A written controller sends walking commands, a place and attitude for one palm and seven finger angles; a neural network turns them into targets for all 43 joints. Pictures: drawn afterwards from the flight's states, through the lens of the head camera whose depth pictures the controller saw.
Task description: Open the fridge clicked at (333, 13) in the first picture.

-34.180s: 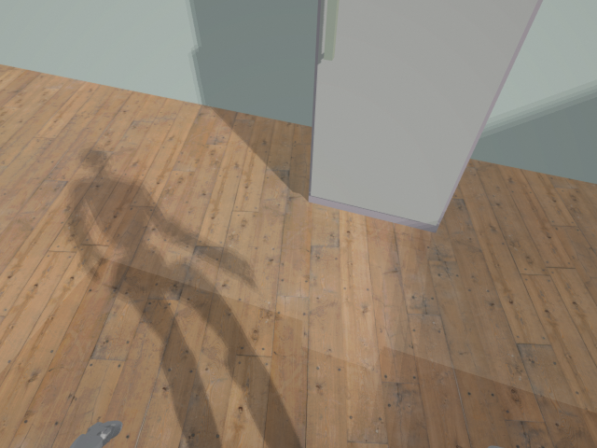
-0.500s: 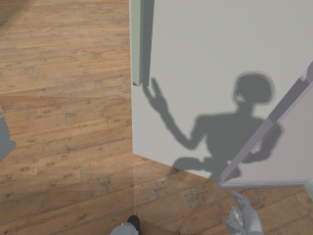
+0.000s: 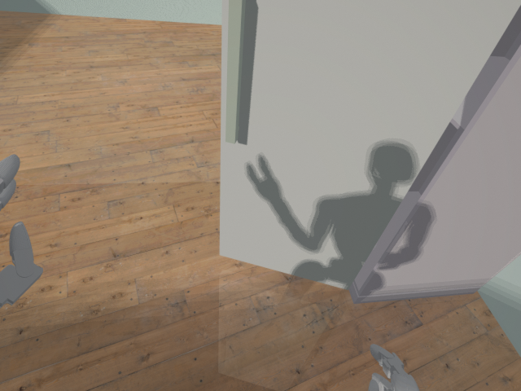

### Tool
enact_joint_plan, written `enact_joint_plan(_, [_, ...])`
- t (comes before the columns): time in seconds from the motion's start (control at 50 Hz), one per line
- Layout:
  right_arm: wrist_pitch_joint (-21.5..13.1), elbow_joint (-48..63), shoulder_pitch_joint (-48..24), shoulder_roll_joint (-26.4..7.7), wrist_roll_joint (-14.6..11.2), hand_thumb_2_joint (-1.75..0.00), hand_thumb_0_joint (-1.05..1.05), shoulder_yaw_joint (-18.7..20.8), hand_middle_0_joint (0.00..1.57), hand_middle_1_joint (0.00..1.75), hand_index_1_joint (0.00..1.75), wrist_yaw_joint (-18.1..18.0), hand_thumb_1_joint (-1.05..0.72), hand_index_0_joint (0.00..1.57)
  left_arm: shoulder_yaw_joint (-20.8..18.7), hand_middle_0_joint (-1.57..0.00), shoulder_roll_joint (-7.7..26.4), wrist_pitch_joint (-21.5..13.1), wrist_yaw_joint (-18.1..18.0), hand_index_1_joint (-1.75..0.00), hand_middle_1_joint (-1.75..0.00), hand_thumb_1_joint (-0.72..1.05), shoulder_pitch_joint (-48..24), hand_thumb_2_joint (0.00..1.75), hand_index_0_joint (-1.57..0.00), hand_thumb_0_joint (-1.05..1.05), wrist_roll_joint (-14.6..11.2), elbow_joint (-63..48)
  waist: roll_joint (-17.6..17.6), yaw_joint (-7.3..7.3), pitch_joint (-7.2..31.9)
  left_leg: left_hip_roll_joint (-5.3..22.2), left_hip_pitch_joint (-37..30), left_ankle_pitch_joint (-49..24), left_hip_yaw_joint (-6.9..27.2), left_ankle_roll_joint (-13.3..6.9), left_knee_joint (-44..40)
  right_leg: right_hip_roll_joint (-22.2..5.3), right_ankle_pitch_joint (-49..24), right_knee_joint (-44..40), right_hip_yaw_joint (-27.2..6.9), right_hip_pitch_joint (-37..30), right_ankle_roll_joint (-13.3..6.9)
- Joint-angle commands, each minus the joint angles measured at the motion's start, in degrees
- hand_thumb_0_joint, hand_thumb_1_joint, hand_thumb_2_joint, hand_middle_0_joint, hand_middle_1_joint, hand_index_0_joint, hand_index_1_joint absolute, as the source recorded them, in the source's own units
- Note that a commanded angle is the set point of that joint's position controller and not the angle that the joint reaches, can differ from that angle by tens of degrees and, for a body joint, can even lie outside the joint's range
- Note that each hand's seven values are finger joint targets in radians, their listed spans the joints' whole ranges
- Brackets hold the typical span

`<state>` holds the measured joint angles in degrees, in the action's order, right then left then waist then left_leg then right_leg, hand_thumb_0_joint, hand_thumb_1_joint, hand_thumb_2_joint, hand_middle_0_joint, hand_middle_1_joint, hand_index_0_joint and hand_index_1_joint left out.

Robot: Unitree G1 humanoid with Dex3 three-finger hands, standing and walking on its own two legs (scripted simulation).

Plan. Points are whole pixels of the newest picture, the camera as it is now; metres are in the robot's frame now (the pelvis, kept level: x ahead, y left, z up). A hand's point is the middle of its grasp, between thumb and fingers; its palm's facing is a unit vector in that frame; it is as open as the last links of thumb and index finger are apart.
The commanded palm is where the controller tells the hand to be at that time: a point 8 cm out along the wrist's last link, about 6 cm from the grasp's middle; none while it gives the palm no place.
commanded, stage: stop stepping back and stand still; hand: left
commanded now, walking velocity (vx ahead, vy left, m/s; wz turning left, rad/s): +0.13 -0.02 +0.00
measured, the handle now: (237, 73) +0.77 +0.11 +0.14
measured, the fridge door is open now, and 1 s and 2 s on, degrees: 68 68 68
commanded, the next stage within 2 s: let the arm hang, fingers relaxed in 0.50 s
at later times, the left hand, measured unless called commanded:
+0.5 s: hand (37, 252) +0.21 +0.27 +0.17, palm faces +0.38 -0.77 -0.52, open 7.4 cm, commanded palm +0.15 +0.31 +0.16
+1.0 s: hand out of the picture +0.08 +0.20 -0.20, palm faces -0.01 -0.99 -0.16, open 7.1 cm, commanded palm none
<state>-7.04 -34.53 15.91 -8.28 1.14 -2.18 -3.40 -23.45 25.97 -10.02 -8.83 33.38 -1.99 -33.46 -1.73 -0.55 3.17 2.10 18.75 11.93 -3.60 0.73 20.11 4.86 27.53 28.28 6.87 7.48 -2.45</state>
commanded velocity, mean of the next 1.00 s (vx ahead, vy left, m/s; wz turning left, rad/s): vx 0.03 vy -0.02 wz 0.00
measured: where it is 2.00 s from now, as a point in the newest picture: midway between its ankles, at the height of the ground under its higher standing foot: outside the picture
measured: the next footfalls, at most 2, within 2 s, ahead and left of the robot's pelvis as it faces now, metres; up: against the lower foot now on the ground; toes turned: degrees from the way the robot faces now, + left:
right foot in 0.04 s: -0.05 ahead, -0.08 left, +0.00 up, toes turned -3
left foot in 0.26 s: +0.08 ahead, +0.14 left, +0.00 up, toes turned +4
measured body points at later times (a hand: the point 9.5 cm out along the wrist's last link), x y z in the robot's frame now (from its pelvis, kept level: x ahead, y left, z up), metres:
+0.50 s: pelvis +0.00 +0.02 -0.02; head +0.02 +0.04 +0.43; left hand +0.19 +0.31 +0.20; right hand +0.14 -0.20 -0.10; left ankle +0.04 +0.14 -0.75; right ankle +0.00 -0.08 -0.75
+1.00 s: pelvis +0.02 +0.01 -0.02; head +0.06 +0.05 +0.43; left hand +0.08 +0.25 -0.18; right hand +0.11 -0.28 -0.13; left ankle +0.04 +0.14 -0.75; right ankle +0.00 -0.08 -0.75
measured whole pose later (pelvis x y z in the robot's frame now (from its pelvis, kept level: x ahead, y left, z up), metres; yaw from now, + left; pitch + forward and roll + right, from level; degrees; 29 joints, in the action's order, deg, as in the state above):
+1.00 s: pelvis +0.02 +0.01 -0.02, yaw +1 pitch +1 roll -1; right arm 1.7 -52.3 10.1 -16.7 1.6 0.4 -0.9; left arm 0.0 13.9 1.2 -0.2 12.8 1.0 51.2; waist -4.3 0.0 -4.7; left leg 2.7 17.4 15.3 -1.5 0.8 32.2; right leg 0.0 17.9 29.8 7.8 12.5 -2.1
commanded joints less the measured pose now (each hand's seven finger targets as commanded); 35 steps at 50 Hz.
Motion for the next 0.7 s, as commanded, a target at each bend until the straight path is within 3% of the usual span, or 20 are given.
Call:
enact_joint_plan(0.0, [0.18,6.99,-7.25,-9.52,-0.78,-0.9,0.0,5.34,0.2,0.3,0.3,-1.51,-0.9,0.2,-7.53,-0.2,9.67,-0.31,-1.15,-0.3,-0.3,0.9,-4.54,0.9,-0.2,0.0,-0.89,-4.5,-9.26,0.61,1.8,-1.08,9.82,11.46,-0.5,-0.37,27.84,-19.42,0.53,-19.09,-25.82,-0.35,-9.12])
enact_joint_plan(0.02, [0.28,6.67,-9.0,-10.1,-0.98,-0.9,0.0,4.92,0.2,0.3,0.3,-1.59,-0.9,0.2,-6.96,-0.2,10.37,-0.99,-1.06,-0.3,-0.3,0.9,-9.84,0.9,-0.2,0.0,-1.77,-6.72,-10.17,1.05,-2.84,-1.46,17.57,11.23,1.8,-0.18,40.34,-24.82,-4.22,-20.67,-29.47,1.98,-12.31])
enact_joint_plan(0.04, [-0.44,5.77,-8.1,-10.12,-0.54,-0.9,0.0,4.31,0.2,0.3,0.3,-1.43,-0.9,0.2,-10.1,-0.2,13.01,-2.29,-1.52,-0.3,-0.3,0.9,-11.56,0.9,-0.2,0.0,-1.81,-5.52,-6.22,0.33,-2.59,-0.37,19.43,9.27,2.67,0.37,44.99,-24.86,-15.5,-17.99,-25.98,1.21,-13.27])
enact_joint_plan(0.06, [-1.23,6.06,-7.88,-9.32,-0.67,-0.9,0.0,3.87,0.2,0.3,0.3,-0.93,-0.9,0.2,-8.95,-0.2,11.51,-3.29,-1.7,-0.3,-0.3,0.9,-12.36,0.9,-0.2,0.0,-1.44,-2.24,-8.57,0.07,-0.08,2.02,18.71,10.42,4.36,0.46,41.07,-24.53,-11.59,-15.49,-25.84,-0.05,-12.68])
enact_joint_plan(0.08, [-1.01,4.86,-6.47,-10.32,-1.53,-0.9,0.0,5.27,0.2,0.3,0.3,-1.3,-0.9,0.2,-5.18,-0.2,6.19,-2.69,-1.08,-0.3,-0.3,0.9,-9.63,0.9,-0.2,0.0,-1.34,4.04,-8.45,-0.14,-1.44,0.9,17.79,8.18,3.46,0.16,38.68,-20.36,-4.62,-16.02,-23.4,1.06,-10.43])
enact_joint_plan(0.14, [-0.99,5.09,-10.36,-10.19,-1.28,-0.9,0.0,4.15,0.2,0.3,0.3,-2.52,-0.9,0.2,-2.06,-0.2,5.35,-3.17,-0.71,-0.3,-0.3,0.9,-14.03,0.9,-0.2,0.0,-0.56,2.06,-1.33,0.53,-8.74,2.43,7.68,7.83,0.41,-1.21,24.35,-18.69,0.55,-15.83,-18.67,11.7,-8.41])
enact_joint_plan(0.22, [-3.7,4.93,-7.81,-11.28,-0.43,-0.9,0.0,4.26,0.2,0.3,0.3,-3.74,-0.9,0.2,-1.92,-0.2,7.77,-4.7,-1.08,-0.3,-0.3,0.9,-19.61,0.9,-0.2,0.0,0.15,-5.33,2.59,-0.01,-5.51,0.67,-10.17,6.31,-2.41,-2.63,7.87,-12.37,-0.57,-3.84,-10.65,14.98,-4.35])
enact_joint_plan(0.24, [-4.21,5.5,-6.89,-12.83,-0.48,-0.9,0.0,4.89,0.2,0.3,0.3,-3.68,-0.9,0.2,-2.41,-0.2,7.9,-5.06,-1.01,-0.3,-0.3,0.9,-19.32,0.9,-0.2,0.0,0.0,-8.46,11.3,-0.39,-4.09,6.14,-14.57,9.57,7.97,-5.36,2.36,-8.46,-2.15,6.04,-8.84,19.45,-1.86])
enact_joint_plan(0.26, [-4.58,6.48,-7.18,-13.56,-0.66,-0.9,0.0,4.95,0.2,0.3,0.3,-3.25,-0.9,0.2,-4.14,-0.2,9.22,-5.93,-1.48,-0.3,-0.3,0.9,-19.78,0.9,-0.2,0.0,0.15,-12.85,21.78,-0.12,-2.07,15.56,-18.76,8.51,23.64,-8.75,-2.53,-3.35,0.45,16.28,-4.27,24.77,1.08])
enact_joint_plan(0.28, [-5.14,6.85,-7.16,-11.89,-0.36,-0.9,0.0,4.39,0.2,0.3,0.3,-2.86,-0.9,0.2,-6.11,-0.2,11.14,-6.85,-1.57,-0.3,-0.3,0.9,-19.01,0.9,-0.2,0.0,0.26,-14.57,20.82,0.22,-3.16,19.09,-14.98,7.16,28.77,-11.41,-6.89,-2.81,4.15,23.11,-5.91,23.95,1.82])
enact_joint_plan(0.3, [-5.81,5.43,-6.98,-10.58,0.15,-0.9,0.0,3.93,0.2,0.3,0.3,-2.64,-0.9,0.2,-9.56,-0.2,14.84,-7.29,-1.11,-0.3,-0.3,0.9,-15.85,0.9,-0.2,0.0,-0.06,-13.67,20.5,0.55,-2.62,19.09,-8.99,16.34,29.12,-11.11,-10.06,-4.45,4.88,26.86,-8.58,20.74,1.58])
enact_joint_plan(0.32, [-6.07,5.46,-6.63,-9.98,0.56,-0.9,0.0,3.9,0.2,0.3,0.3,-2.01,-0.9,0.2,-8.83,-0.2,12.34,-6.81,-0.99,-0.3,-0.3,0.9,-13.94,0.9,-0.2,0.0,-0.08,-13.82,16.93,0.29,-3.99,18.42,-3.08,17.98,27.94,-11.14,-11.06,-5.21,2.1,26.59,-8.49,17.55,1.58])
enact_joint_plan(0.38, [-6.02,5.47,-6.56,-10.09,-0.21,-0.9,0.0,4.3,0.2,0.3,0.3,-0.57,-0.9,0.2,-9.61,-0.2,9.53,-6.07,-1.0,-0.3,-0.3,0.9,-4.87,0.9,-0.2,0.0,-0.48,-11.7,15.48,0.97,-0.71,13.49,0.8,13.51,10.72,-6.65,-7.36,-5.21,-3.14,12.79,-4.06,6.52,2.09])
enact_joint_plan(0.44, [-5.23,7.22,-5.99,-10.62,-0.72,-0.9,0.0,4.69,0.2,0.3,0.3,-0.42,-0.9,0.2,-10.2,-0.2,8.61,-5.69,-0.65,-0.3,-0.3,0.9,1.01,0.9,-0.2,0.0,-0.77,-8.1,12.2,0.3,1.73,10.15,3.93,16.17,5.01,-4.01,-3.08,-3.42,-9.3,1.23,-0.65,-2.34,2.39])
enact_joint_plan(0.48, [-4.37,7.22,-6.12,-10.65,-0.76,-0.9,0.0,4.86,0.2,0.3,0.3,-0.54,-0.9,0.2,-10.47,-0.2,8.65,-5.58,-0.62,-0.3,-0.3,0.9,-0.25,0.9,-0.2,0.0,-0.71,-4.42,6.23,-0.14,1.44,7.37,5.74,15.44,2.29,-2.94,2.74,-5.26,-10.25,-4.3,-4.29,-3.98,1.52])
enact_joint_plan(0.54, [-3.94,5.7,-5.4,-10.04,-1.03,-0.9,0.0,4.57,0.2,0.3,0.3,-0.69,-0.9,0.2,-9.58,-0.2,8.29,-4.52,-0.5,-0.3,-0.3,0.9,-2.68,0.9,-0.2,0.0,-1.43,1.44,-5.85,-0.82,1.01,1.97,0.89,7.86,0.36,-1.14,13.68,-14.38,-16.98,-9.47,-18.83,5.98,-1.93])
enact_joint_plan(0.56, [-3.7,5.14,-5.18,-9.9,-1.29,-0.9,0.0,4.84,0.2,0.3,0.3,-0.68,-0.9,0.2,-8.04,-0.2,7.0,-4.04,-0.37,-0.3,-0.3,0.9,-2.65,0.9,-0.2,0.0,-1.43,2.45,-8.67,-0.74,0.81,1.48,-0.94,5.59,1.07,-0.91,15.67,-15.77,-17.83,-10.71,-20.66,7.49,-2.51])
enact_joint_plan(0.58, [-3.88,-5.34,-9.38,-20.2,-1.03,-0.9,0.0,7.2,0.2,0.3,0.3,4.65,-0.9,0.2,14.52,-0.2,0.66,4.98,7.3,-0.3,-0.3,0.9,-10.36,0.9,-0.2,0.0,5.25,37.86,-3.68,-3.07,-3.3,5.03,5.84,-4.85,4.3,-0.87,23.29,-21.36,-46.57,0.91,-11.04,9.83,-3.98])
enact_joint_plan(0.6, [-1.2,-4.61,-6.41,-16.39,-1.14,-0.9,0.0,8.07,0.2,0.3,0.3,3.78,-0.9,0.2,15.2,-0.2,-2.14,8.84,8.42,-0.3,-0.3,0.9,-9.9,0.9,-0.2,0.0,4.88,38.79,-3.86,-3.15,2.08,4.74,1.66,-6.49,4.8,-0.47,21.52,-18.14,-49.43,3.51,-11.79,8.78,-3.8])
enact_joint_plan(0.68, [3.09,-3.2,-6.31,-16.7,-0.52,-0.9,0.0,6.45,0.2,0.3,0.3,3.14,-0.9,0.2,17.42,-0.2,-1.5,9.06,9.09,-0.3,-0.3,0.9,-15.49,0.9,-0.2,0.0,3.99,46.17,-12.98,-0.38,3.17,2.84,1.31,-13.97,4.28,-2.17,19.76,-16.16,-48.42,5.46,-7.89,5.63,-2.95])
